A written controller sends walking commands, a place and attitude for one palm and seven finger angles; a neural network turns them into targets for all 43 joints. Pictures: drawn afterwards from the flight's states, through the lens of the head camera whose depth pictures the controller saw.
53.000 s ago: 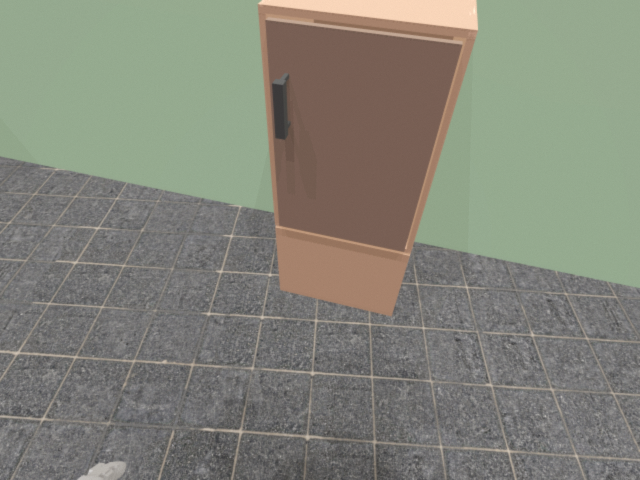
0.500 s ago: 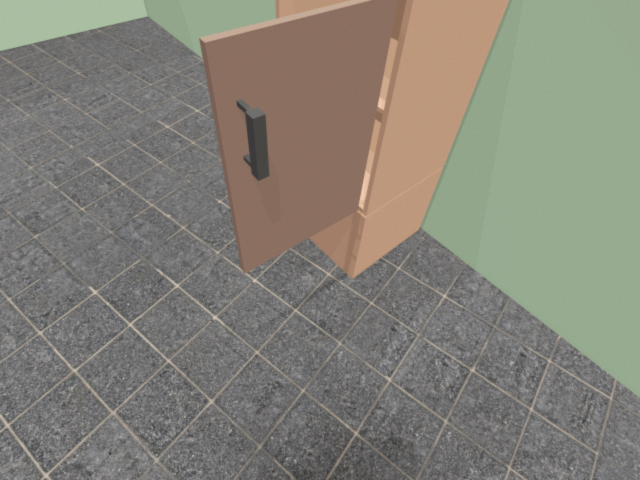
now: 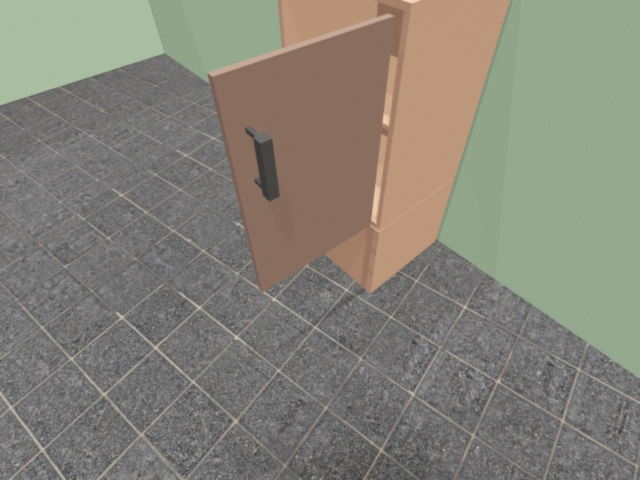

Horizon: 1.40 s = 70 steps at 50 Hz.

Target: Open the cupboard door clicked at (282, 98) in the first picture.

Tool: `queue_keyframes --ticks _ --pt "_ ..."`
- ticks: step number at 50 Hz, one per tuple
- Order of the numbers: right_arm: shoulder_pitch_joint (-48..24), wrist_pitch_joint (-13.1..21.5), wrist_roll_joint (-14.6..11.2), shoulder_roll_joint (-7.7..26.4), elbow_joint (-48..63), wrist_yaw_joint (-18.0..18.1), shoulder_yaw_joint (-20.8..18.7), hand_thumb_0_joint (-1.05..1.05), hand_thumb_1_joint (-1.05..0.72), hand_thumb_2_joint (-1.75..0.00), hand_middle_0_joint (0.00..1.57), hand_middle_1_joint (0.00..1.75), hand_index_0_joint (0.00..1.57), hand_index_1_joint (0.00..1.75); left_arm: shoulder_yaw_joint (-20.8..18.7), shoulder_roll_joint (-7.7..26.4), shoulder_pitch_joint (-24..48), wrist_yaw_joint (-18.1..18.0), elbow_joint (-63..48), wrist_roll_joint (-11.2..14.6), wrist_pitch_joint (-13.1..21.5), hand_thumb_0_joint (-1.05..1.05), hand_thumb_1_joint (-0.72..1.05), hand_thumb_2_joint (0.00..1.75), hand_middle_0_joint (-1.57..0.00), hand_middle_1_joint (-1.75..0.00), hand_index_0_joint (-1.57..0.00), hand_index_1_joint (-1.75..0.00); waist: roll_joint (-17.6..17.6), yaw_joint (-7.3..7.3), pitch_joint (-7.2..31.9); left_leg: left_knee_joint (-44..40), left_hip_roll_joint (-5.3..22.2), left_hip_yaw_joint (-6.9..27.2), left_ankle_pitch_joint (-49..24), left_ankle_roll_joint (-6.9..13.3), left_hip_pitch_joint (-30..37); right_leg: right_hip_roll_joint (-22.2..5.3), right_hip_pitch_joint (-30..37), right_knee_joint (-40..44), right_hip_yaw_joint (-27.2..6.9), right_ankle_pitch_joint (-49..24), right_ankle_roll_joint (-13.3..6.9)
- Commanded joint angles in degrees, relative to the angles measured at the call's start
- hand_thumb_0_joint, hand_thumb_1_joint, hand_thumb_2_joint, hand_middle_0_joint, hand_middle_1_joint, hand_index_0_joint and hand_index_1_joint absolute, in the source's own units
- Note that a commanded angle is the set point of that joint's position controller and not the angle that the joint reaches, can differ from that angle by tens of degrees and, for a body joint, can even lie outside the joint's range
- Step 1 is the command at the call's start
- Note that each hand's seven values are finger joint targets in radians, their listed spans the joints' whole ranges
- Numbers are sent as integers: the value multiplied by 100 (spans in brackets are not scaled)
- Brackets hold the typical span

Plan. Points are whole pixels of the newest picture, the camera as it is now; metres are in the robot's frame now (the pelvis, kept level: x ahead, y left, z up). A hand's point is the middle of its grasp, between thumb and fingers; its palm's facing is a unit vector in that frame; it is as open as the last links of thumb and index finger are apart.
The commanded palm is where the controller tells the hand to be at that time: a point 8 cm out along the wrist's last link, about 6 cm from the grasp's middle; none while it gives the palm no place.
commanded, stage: let the arm hang, fingers relaxed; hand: left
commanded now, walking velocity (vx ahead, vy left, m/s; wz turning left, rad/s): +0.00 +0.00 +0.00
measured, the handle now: (261, 163) +0.63 +0.15 +0.03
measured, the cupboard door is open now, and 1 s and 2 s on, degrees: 87 87 87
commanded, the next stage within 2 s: look to check the result in 0.26 s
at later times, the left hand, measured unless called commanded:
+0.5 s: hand out of the picture +0.10 +0.23 -0.15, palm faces +0.00 -0.94 -0.33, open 7.4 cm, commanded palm none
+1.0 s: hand out of the picture +0.12 +0.21 -0.15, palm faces -0.01 -0.94 -0.33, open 7.4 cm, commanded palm none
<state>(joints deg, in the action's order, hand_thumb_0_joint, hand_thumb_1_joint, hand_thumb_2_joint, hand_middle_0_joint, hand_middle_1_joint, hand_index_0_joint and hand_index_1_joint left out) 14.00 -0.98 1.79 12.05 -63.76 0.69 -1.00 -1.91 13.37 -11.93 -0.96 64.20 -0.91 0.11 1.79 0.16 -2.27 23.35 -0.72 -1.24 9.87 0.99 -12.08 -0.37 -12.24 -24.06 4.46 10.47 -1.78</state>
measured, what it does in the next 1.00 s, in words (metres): shifts its weight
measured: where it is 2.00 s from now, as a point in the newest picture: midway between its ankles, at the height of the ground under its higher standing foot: outside the picture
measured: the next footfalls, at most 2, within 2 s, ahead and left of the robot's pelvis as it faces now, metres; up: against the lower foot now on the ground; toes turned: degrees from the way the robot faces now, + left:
none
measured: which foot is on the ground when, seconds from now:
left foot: down 0.00-1.00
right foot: down 0.00-1.00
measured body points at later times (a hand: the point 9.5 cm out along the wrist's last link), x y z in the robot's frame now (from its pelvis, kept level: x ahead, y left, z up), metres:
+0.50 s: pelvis +0.03 -0.01 +0.01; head +0.04 -0.02 +0.45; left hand +0.10 +0.27 -0.13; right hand +0.09 -0.29 -0.15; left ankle +0.03 +0.11 -0.74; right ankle +0.03 -0.10 -0.74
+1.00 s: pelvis +0.05 -0.03 +0.01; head +0.06 -0.04 +0.46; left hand +0.12 +0.26 -0.13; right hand +0.11 -0.31 -0.14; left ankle +0.03 +0.11 -0.74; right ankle +0.03 -0.10 -0.74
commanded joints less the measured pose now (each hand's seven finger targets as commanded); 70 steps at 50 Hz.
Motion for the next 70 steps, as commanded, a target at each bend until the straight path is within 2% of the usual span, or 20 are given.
queue_keyframes --ticks 1,4,8,10,13,16,25,32,39,52,54,57,60,62,70 --pt "-12 154 -37 895 203 38 -143 0 -90 -90 20 30 20 30 -138 956 40 -29 -215 7 110 0 90 90 -20 -30 -20 -30 -198 -11 -144 -706 628 662 423 120 -244 -637 103 690 -755 648 -162" --pt "-148 182 -40 969 191 41 -137 0 -90 -90 20 30 20 30 -142 1017 143 -26 -222 10 138 0 90 90 -20 -30 -20 -30 -30 -13 12 -689 645 651 66 108 -62 -658 236 693 -791 318 -157" --pt "-310 207 -44 1066 199 45 -125 0 -90 -90 20 30 20 30 -136 1077 270 -23 -225 17 167 0 90 90 -20 -30 -20 -30 3 -15 145 -694 684 637 -294 80 93 -676 412 675 -755 -96 -146" --pt "-405 207 -52 1164 220 46 -134 0 -90 -90 20 30 20 30 -145 1128 322 -23 -240 14 180 0 90 90 -20 -30 -20 -30 -66 -9 158 -684 693 628 -380 77 161 -679 438 707 -757 -200 -148" --pt "-515 209 -41 1225 208 41 -131 0 -90 -90 20 30 20 30 -131 1171 432 -13 -232 17 180 0 90 90 -20 -30 -20 -30 44 -24 174 -744 698 625 -363 51 236 -691 464 758 -783 -194 -138" --pt "-619 198 -47 1296 211 35 -128 0 -90 -90 20 30 20 30 -134 1243 534 -9 -230 13 184 0 90 90 -20 -30 -20 -30 -37 -43 128 -755 709 606 -397 42 287 -709 459 817 -770 -232 -131" --pt "-782 191 -66 1485 216 34 -124 0 -90 -90 20 30 20 30 -134 1409 623 -13 -232 23 220 0 90 90 -20 -30 -20 -30 -220 -49 424 -713 734 557 -723 40 603 -740 683 877 -781 -787 -115" --pt "-869 175 -62 1526 180 32 -102 0 -90 -90 20 30 20 30 -114 1470 678 -16 -214 32 210 0 90 90 -20 -30 -20 -30 -175 -49 313 -763 737 541 -767 15 631 -754 702 913 -794 -932 -106" --pt "-881 178 -66 1569 186 46 -94 0 -90 -90 20 30 20 30 -108 1510 671 -28 -222 44 223 0 90 90 -20 -30 -20 -30 -154 -45 458 -725 753 511 -988 0 747 -776 871 879 -781 -1382 -100" --pt "-807 168 -65 1526 167 64 -82 0 -90 -90 20 30 20 30 -109 1467 658 -37 -230 46 217 0 90 90 -20 -30 -20 -30 -118 -59 354 -762 760 447 -878 -27 741 -748 876 950 -821 -1363 -96" --pt "-796 169 -69 1518 165 65 -79 0 -90 -90 20 30 20 30 -106 1476 640 -40 -224 48 221 0 90 90 -20 -30 -20 -30 -206 -58 356 -763 758 454 -889 -24 767 -742 883 959 -830 -1412 -87" --pt "-778 176 -67 1495 164 74 -81 0 -90 -90 20 30 20 30 -100 1445 613 -44 -229 52 221 0 90 90 -20 -30 -20 -30 -109 -48 402 -736 764 434 -1031 -21 810 -751 923 911 -807 -1611 -93" --pt "-744 170 -76 1500 172 81 -85 0 -90 -90 20 30 20 30 -113 1453 580 -49 -235 48 226 0 90 90 -20 -30 -20 -30 -237 -46 404 -726 759 419 -982 -21 814 -726 915 936 -809 -1602 -76" --pt "-717 170 -71 1473 158 84 -85 0 -90 -90 20 30 20 30 -109 1441 578 -51 -224 53 224 0 90 90 -20 -30 -20 -30 -193 -57 373 -726 764 405 -992 -24 808 -749 927 935 -813 -1677 -67" --pt "-685 157 -76 1441 137 87 -80 0 -90 -90 20 30 20 30 -106 1402 539 -50 -227 52 213 0 90 90 -20 -30 -20 -30 -186 -45 282 -740 756 397 -868 -24 771 -712 864 989 -822 -1435 -63"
